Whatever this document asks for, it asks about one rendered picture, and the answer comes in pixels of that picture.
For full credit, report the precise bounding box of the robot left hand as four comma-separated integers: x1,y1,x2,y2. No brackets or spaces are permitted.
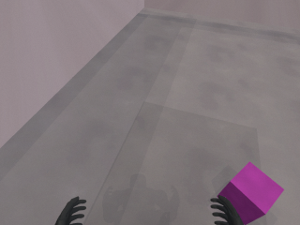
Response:
54,196,86,225

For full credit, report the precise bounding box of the carton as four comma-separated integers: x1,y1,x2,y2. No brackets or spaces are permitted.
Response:
217,162,284,225

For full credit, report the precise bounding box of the robot right hand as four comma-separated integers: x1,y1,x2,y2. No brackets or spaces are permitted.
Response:
210,195,244,225

